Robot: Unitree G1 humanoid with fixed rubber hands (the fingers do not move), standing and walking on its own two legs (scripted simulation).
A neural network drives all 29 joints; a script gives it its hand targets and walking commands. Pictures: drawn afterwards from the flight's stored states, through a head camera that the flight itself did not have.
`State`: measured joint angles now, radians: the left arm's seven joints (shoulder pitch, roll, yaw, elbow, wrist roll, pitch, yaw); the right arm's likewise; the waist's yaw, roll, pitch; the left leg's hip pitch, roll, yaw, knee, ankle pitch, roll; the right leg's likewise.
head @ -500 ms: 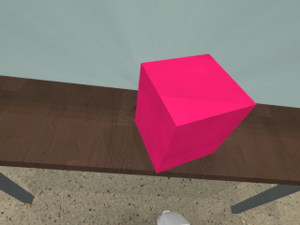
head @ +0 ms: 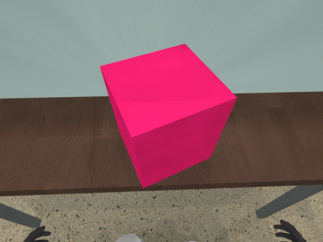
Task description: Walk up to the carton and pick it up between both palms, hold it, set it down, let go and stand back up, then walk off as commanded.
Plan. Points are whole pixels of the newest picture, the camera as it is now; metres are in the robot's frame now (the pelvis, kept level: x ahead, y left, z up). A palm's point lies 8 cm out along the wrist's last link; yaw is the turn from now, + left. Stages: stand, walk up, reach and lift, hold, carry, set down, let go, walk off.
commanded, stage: walk up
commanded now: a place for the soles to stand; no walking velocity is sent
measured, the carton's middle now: (163, 118) +0.40 +0.01 +0.07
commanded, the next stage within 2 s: stand in 1.80 s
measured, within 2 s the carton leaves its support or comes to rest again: neither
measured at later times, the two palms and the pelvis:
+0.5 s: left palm out of the picture +0.05 +0.29 -0.08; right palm out of the picture +0.09 -0.34 -0.08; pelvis -0.03 -0.03 +0.01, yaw +3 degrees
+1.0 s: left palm out of the picture +0.07 +0.31 -0.09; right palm out of the picture +0.11 -0.31 -0.08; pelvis -0.01 +0.00 +0.02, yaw +5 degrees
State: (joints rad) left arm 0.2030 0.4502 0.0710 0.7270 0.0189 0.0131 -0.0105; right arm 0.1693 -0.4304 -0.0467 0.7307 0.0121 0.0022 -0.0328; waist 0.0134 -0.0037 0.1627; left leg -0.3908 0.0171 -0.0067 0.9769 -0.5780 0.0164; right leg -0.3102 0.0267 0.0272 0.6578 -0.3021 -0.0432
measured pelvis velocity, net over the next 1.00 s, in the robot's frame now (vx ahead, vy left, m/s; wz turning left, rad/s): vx -0.01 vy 0.00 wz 0.09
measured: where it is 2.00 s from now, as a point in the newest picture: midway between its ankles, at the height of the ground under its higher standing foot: outside the picture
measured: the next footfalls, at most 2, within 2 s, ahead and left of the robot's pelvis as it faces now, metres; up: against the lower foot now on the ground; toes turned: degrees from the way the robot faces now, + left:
left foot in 0.12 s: +0.04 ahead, +0.12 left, +0.00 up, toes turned +2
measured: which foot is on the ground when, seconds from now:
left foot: up 0.00-0.10, down 0.12-1.00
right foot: down 0.00-1.00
